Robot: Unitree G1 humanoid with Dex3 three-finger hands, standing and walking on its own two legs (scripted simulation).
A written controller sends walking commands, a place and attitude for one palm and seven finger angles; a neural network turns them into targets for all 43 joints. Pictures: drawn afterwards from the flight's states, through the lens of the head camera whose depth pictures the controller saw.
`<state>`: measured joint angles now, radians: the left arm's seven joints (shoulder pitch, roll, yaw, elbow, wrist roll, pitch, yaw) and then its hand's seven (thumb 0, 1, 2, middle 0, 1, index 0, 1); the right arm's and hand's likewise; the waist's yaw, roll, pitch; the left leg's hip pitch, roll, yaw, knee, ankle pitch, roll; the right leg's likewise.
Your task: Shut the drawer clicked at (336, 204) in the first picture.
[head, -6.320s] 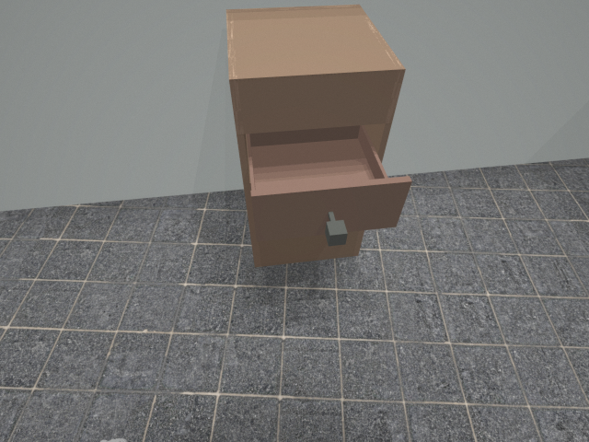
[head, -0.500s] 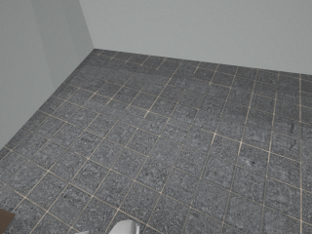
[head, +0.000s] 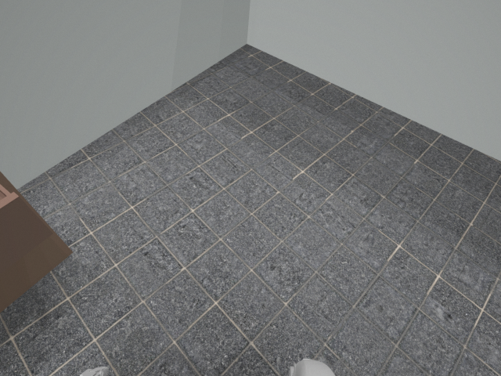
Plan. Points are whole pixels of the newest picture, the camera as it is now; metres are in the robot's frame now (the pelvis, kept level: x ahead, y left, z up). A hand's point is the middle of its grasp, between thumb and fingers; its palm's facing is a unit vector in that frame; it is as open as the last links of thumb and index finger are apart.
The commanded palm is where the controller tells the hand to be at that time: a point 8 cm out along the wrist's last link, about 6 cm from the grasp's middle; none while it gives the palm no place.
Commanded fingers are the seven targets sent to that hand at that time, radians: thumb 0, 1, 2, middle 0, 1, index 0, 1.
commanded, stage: turn to face it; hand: left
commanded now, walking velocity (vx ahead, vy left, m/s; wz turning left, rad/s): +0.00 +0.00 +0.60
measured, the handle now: out of the picture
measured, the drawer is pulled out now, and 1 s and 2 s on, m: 0.23 0.23 0.23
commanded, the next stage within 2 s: take the last steps up to it in 1.52 s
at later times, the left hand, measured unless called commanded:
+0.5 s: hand out of the picture +0.02 +0.17 -0.15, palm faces +0.30 -0.91 -0.27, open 7.4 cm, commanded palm none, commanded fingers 0.00 0.90 0.90 -0.20 -0.30 -0.20 -0.30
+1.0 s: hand out of the picture -0.08 +0.26 -0.17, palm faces +0.60 -0.76 -0.23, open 7.4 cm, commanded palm none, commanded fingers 0.00 0.90 0.90 -0.20 -0.30 -0.20 -0.30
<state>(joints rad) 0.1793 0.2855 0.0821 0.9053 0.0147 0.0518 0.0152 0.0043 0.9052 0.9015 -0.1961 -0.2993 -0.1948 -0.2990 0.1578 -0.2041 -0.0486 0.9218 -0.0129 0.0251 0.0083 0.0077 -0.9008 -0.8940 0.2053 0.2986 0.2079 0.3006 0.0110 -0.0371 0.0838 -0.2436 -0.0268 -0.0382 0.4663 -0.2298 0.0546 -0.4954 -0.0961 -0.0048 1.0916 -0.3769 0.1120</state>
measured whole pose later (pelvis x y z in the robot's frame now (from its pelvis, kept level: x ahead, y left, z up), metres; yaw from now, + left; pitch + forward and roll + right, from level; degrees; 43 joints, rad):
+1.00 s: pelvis -0.04 +0.03 +0.00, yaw +36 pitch +1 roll -3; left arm 0.16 0.28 0.07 0.90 0.02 0.05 0.02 0.00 0.90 0.90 -0.20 -0.30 -0.20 -0.30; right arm 0.17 -0.21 -0.04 0.92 -0.01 0.02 0.01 0.01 -0.90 -0.89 0.20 0.30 0.21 0.30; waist 0.00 -0.03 0.07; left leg -0.24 -0.06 -0.06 0.45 -0.21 0.08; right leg -0.49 -0.09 0.01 1.10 -0.37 0.11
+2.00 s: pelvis -0.04 +0.04 +0.00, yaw +54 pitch -1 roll -1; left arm 0.33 0.25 0.06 1.07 0.03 0.03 -0.02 0.00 0.91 0.90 -0.20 -0.30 -0.19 -0.30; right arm 0.31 -0.15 -0.02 1.03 -0.02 -0.05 -0.02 0.00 -0.93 -0.89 0.21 0.30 0.21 0.30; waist 0.02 -0.05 0.01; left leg -0.02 0.01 0.03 0.32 -0.29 0.02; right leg -0.54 -0.06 -0.03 1.09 -0.27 0.04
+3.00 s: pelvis +0.20 +0.17 +0.00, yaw +52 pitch -1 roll +1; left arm 0.36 0.09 0.00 1.14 0.01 0.00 0.04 0.00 0.90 0.90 -0.20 -0.30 -0.20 -0.30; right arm 0.13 -0.12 -0.02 1.08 0.00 -0.01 -0.05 -0.01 -0.93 -0.89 0.20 0.30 0.21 0.30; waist 0.04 -0.02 0.05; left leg -0.21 0.02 0.14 0.44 -0.22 0.02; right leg -0.12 -0.01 -0.12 0.45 -0.32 -0.04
